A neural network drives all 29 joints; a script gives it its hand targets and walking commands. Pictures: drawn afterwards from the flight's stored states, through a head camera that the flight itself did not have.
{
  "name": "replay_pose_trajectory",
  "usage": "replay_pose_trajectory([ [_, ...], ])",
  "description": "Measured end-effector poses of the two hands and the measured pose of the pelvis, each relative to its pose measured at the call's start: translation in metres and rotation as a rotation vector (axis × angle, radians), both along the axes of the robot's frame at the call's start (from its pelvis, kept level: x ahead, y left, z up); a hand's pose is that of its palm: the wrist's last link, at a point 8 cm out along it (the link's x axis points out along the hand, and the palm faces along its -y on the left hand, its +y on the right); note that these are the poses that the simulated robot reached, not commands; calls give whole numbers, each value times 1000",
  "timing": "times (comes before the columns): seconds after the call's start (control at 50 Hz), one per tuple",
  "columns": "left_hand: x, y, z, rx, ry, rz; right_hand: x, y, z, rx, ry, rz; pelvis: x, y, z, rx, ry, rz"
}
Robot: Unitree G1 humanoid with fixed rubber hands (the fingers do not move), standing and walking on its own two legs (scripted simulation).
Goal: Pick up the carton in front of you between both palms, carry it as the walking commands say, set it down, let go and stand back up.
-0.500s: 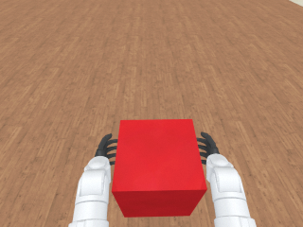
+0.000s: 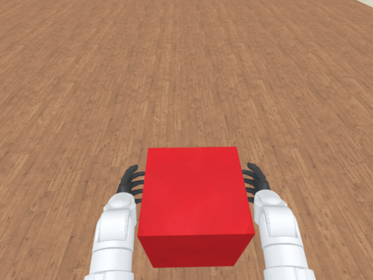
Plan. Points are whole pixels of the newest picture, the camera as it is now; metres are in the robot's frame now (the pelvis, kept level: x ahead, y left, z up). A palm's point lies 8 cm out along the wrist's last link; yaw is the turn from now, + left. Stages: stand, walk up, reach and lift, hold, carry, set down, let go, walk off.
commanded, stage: carry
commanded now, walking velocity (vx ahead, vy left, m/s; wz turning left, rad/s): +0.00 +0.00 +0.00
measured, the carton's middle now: (193, 210) +0.29 +0.00 -0.04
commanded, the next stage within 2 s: hold in 0.12 s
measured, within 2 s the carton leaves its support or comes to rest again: neither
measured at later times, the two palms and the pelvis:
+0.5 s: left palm (111, 212) +0.24 +0.17 +0.05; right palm (251, 190) +0.29 -0.13 +0.05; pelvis -0.01 -0.02 +0.01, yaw +8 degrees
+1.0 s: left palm (120, 204) +0.26 +0.15 +0.05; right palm (256, 182) +0.31 -0.14 +0.05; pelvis +0.00 -0.04 +0.01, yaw +9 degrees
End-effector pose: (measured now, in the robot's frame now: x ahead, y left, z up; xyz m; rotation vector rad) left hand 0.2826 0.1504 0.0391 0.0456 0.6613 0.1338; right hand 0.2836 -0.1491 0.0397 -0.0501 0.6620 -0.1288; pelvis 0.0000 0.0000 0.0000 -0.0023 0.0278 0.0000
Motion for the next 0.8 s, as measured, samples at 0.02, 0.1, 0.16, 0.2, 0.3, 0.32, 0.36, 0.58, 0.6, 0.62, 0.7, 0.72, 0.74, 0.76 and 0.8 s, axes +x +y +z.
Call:
replay_pose_trajectory([
  [0.02, 0, 0, 0, 0, 0, 0, 0, 0, 0, 0, 0, 0, 0, 0, 0, 0, 0, 0],
  [0.1, -1, 1, 0, 0, 0, 0, -1, 1, 0, 0, 0, 0, -1, 1, 0, 0, 0, 0],
  [0.16, -4, 2, 0, 2, 1, -2, -4, 2, 0, -4, 1, 2, -3, 2, 2, -7, -43, 12],
  [0.2, -9, 3, 1, 8, 4, -4, -8, 3, 1, -14, 3, 13, -4, 2, 5, -8, -82, 15],
  [0.3, -23, 11, 1, 0, 7, 44, -7, 11, 4, -17, 7, 66, -7, -4, 7, 8, -136, 81],
  [0.32, -26, 13, 1, 1, 6, 59, -5, 14, 4, -14, 6, 79, -8, -5, 7, 10, -143, 88],
  [0.36, -31, 17, 3, 2, 2, 89, -1, 19, 6, -10, 2, 103, -10, -8, 6, 12, -154, 101],
  [0.58, -38, 16, 14, 2, -5, 156, 9, 20, 13, 5, -6, 155, -12, -26, 5, 17, -188, 152],
  [0.6, -37, 14, 15, 1, -5, 156, 9, 18, 13, 6, -5, 155, -12, -28, 6, 17, -189, 154],
  [0.62, -37, 13, 15, 1, -4, 156, 10, 17, 13, 7, -5, 155, -12, -29, 6, 17, -189, 155],
  [0.7, -34, 8, 16, 2, -2, 157, 12, 12, 14, 11, -3, 154, -10, -34, 6, 17, -189, 158],
  [0.72, -33, 7, 16, 2, -2, 157, 13, 11, 14, 12, -3, 154, -9, -35, 6, 17, -188, 159],
  [0.74, -32, 6, 16, 2, -2, 157, 14, 10, 14, 12, -2, 154, -8, -36, 6, 17, -187, 159],
  [0.76, -31, 5, 16, 2, -1, 158, 15, 9, 14, 13, -2, 154, -7, -37, 6, 17, -186, 160],
  [0.8, -29, 4, 16, 3, -1, 158, 17, 8, 14, 14, -2, 154, -6, -39, 6, 17, -184, 161],
])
